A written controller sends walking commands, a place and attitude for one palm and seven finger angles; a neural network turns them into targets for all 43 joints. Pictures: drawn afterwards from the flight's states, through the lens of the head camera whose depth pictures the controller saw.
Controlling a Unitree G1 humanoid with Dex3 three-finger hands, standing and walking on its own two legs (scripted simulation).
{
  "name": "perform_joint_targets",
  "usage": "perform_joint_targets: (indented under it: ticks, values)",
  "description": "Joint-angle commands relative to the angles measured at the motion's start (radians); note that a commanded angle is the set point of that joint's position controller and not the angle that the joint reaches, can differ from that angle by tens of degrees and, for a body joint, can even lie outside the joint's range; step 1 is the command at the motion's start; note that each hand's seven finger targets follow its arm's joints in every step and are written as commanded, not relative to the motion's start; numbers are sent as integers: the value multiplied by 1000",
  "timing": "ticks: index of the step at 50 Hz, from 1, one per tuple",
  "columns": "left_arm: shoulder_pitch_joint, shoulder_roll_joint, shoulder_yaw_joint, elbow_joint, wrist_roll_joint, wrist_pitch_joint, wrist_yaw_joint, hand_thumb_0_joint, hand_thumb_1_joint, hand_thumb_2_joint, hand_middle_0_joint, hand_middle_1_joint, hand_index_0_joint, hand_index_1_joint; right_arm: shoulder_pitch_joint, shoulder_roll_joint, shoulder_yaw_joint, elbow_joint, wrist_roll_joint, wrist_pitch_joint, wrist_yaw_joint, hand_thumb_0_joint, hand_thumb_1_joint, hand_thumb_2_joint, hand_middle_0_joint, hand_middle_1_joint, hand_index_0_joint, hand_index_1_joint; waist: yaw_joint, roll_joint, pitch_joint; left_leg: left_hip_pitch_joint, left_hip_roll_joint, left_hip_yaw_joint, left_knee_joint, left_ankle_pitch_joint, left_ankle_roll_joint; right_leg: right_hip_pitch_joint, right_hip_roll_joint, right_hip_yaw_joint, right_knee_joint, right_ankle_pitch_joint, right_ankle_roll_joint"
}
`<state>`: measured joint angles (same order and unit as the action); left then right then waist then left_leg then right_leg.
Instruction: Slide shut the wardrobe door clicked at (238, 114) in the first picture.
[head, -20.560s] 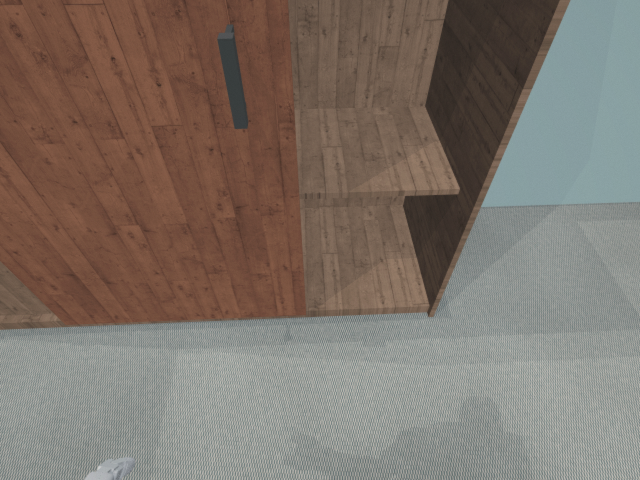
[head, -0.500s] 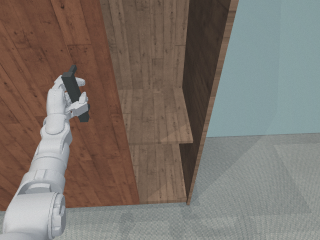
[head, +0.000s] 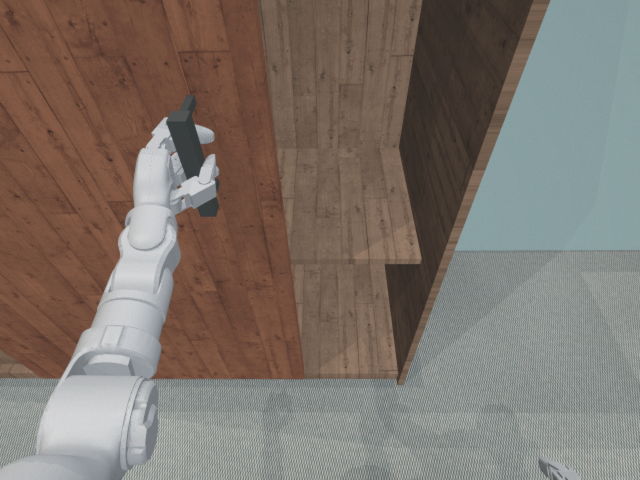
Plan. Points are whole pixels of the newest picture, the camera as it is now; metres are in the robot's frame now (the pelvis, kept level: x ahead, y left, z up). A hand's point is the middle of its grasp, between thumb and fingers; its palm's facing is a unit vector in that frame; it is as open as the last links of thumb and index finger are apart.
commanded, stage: stop walking and hold the door there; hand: left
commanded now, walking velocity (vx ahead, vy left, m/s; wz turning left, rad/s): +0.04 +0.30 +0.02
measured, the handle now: (199, 158) +0.49 +0.17 +0.15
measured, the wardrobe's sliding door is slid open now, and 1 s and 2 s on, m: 0.29 0.29 0.29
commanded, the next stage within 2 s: loosen the grip on the handle in 1.28 s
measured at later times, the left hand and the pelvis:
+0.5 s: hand (205, 182) +0.44 +0.15 +0.16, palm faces +0.08 -0.99 -0.14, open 5.8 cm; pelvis -0.01 +0.03 +0.00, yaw -6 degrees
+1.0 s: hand (208, 182) +0.44 +0.15 +0.15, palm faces +0.17 -0.97 -0.16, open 5.7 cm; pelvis +0.00 -0.02 +0.01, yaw -5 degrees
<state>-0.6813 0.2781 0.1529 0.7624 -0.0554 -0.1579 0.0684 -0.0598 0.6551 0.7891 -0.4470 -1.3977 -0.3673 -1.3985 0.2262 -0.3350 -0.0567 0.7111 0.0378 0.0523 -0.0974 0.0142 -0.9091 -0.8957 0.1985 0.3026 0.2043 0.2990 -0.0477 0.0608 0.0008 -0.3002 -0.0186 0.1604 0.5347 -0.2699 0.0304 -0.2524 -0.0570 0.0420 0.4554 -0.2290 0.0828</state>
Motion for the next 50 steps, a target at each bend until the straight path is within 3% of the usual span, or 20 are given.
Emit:
perform_joint_targets:
  ticks: [1, 2, 3, 4, 5, 6, 7, 9, 11, 13, 15, 17, 20, 22, 24, 27, 31, 40, 46, 50]
  values:
    - [-362, 213, 37, -169, 5, -19, 24, 0, 900, 900, -450, -1400, -450, -1400, -56, -93, -28, -136, -2, -20, -3, 0, -900, -900, 200, 300, 200, 300, 26, -186, -283, 225, 149, -112, -39, 367, -24, 0, -158, -4, 74, 355, -96]
    - [-373, 178, 12, -197, -2, -23, 19, 0, 900, 900, -450, -1400, -450, -1400, -50, -101, -26, -135, -2, -21, -9, 0, -900, -900, 200, 300, 200, 300, 28, -72, -300, 318, 203, -189, -66, 484, -5, -106, -67, -77, 173, 204, -61]
    - [-369, 140, -16, -210, -11, -27, 15, 0, 900, 900, -450, -1400, -450, -1400, -46, -89, -20, -142, -2, -25, -8, 0, -900, -900, 200, 300, 200, 300, 24, 17, -309, 394, 277, -286, -135, 590, 15, -229, 7, -99, 302, -129, -41]
    - [-400, 120, -31, -238, -7, -29, 14, 0, 900, 900, -450, -1400, -450, -1400, -43, -82, -18, -147, -10, -36, -3, 0, -900, -900, 200, 300, 200, 300, 29, 51, -306, 419, 319, -347, -200, 575, 7, -300, 25, -65, 467, -282, -51]
    - [-419, 80, -63, -256, -5, -28, 12, 0, 900, 900, -450, -1400, -450, -1400, -72, -73, -7, -149, -13, -48, 1, 0, -900, -900, 200, 300, 200, 300, 47, 13, -297, 386, 336, -357, -227, 476, -32, -303, 16, -32, 564, -271, -65]
    - [-438, 46, -92, -269, -11, -29, 12, 0, 900, 900, -450, -1400, -450, -1400, -90, -64, 5, -145, -14, -58, -1, 0, -900, -900, 200, 300, 200, 300, 51, -10, -282, 359, 335, -336, -240, 422, -138, -303, 2, -17, 599, -237, -71]
    - [-421, 109, -42, -244, -13, -28, 22, 0, 900, 900, -450, -1400, -450, -1400, -83, -77, 1, -137, -19, -60, -6, 0, -900, -900, 200, 300, 200, 300, 62, -4, -275, 325, 315, -280, -237, 460, -167, -255, -6, -26, 552, -212, -71]
    - [-396, 137, -23, -183, -1, -19, 27, 0, 900, 900, -450, -1400, -450, -1400, -55, -71, -2, -105, -23, -70, -9, 0, -900, -900, 200, 300, 200, 300, 56, -21, -231, 288, 273, -192, -235, 493, -91, -172, 0, -65, 413, -174, -63]
    - [-393, 148, -12, -170, -2, -19, 24, 0, 900, 900, -450, -1400, -450, -1400, -46, -60, 15, -94, -20, -77, -12, 0, -900, -900, 200, 300, 200, 300, 52, -29, -227, 318, 288, -200, -224, 435, -24, -142, 9, -70, 279, -170, -66]
    - [-401, 182, 10, -169, -1, -24, 22, 0, 900, 900, -450, -1400, -450, -1400, -46, -60, 23, -91, -28, -87, -15, 0, -900, -900, 200, 300, 200, 300, 58, -38, -234, 323, 298, -228, -239, 411, -36, -100, 22, -72, 179, -163, -75]
    - [-420, 169, 0, -183, -5, -32, 18, 0, 900, 900, -450, -1400, -450, -1400, -58, -58, 26, -91, -35, -107, -14, 0, -900, -900, 200, 300, 200, 300, 61, 27, -251, 340, 287, -205, -256, 404, -121, -60, 33, -70, 117, -126, -84]
    - [-401, 204, 25, -167, 2, -31, 17, 0, 900, 900, -450, -1400, -450, -1400, -54, -74, 18, -85, -46, -113, -13, 0, -900, -900, 200, 300, 200, 300, 63, 36, -251, 278, 264, -189, -230, 435, -143, 25, 24, -59, 28, -65, -94]
    - [-387, 218, 43, -183, 7, -31, 14, 0, 900, 900, -450, -1400, -450, -1400, -51, -73, 18, -96, -33, -119, -8, 0, -900, -900, 200, 300, 200, 300, 54, -85, -295, 319, 243, -185, -111, 527, -98, 43, -22, 1, -75, 134, -118]
    - [-328, 236, 59, -142, 2, -15, 13, 0, 900, 900, -450, -1400, -450, -1400, -38, -85, 7, -93, -21, -115, -16, 0, -900, -900, 200, 300, 200, 300, 54, -188, -288, 275, 226, -192, -137, 405, -84, 41, -25, 7, -55, 146, -115]
    - [-390, 150, -12, -187, -8, -13, 6, 0, 900, 900, -450, -1400, -450, -1400, -44, -68, 17, -102, -15, -118, -16, 0, -900, -900, 200, 300, 200, 300, 43, -151, -297, 319, 235, -182, -149, 376, -65, -6, -16, -1, -52, 118, -105]
    - [-348, 237, 47, -140, -3, 1, 19, 0, 900, 900, -450, -1400, -450, -1400, -28, -94, 10, -87, -20, -116, -23, 0, -900, -900, 200, 300, 200, 300, 52, -38, -284, 322, 247, -210, -187, 344, -62, -48, -5, -10, -50, 44, -97]
    - [-367, 201, 20, -128, -7, 0, 24, 0, 900, 900, -450, -1400, -450, -1400, -39, -78, 20, -86, -23, -118, -25, 0, -900, -900, 200, 300, 200, 300, 49, -14, -247, 284, 258, -228, -249, 146, -57, -77, -1, -5, -57, -21, -96]
    - [-284, 296, 89, -71, -5, 17, 31, 0, 900, 900, -450, -1400, -450, -1400, -16, -98, 6, -82, -12, -109, -31, 0, -900, -900, 200, 300, 200, 300, 39, -94, -242, 265, 196, -154, -142, 230, -29, -32, -61, 72, -177, 130, -102]
    - [-244, 376, 152, -51, 1, 19, 34, 0, 900, 900, -450, -1400, -450, -1400, -13, -103, 4, -90, -2, -92, -29, 0, -900, -900, 200, 300, 200, 300, 40, -93, -250, 236, 176, -131, -115, 244, -16, 13, -70, 66, -180, 265, -56]
    - [-220, 358, 140, -27, -3, 22, 28, 0, 900, 900, -450, -1400, -450, -1400, -16, -95, 8, -100, 7, -83, -27, 0, -900, -900, 200, 300, 200, 300, 35, -121, -220, 224, 163, -123, -112, 195, -9, -8, -67, 66, -203, 252, -28]
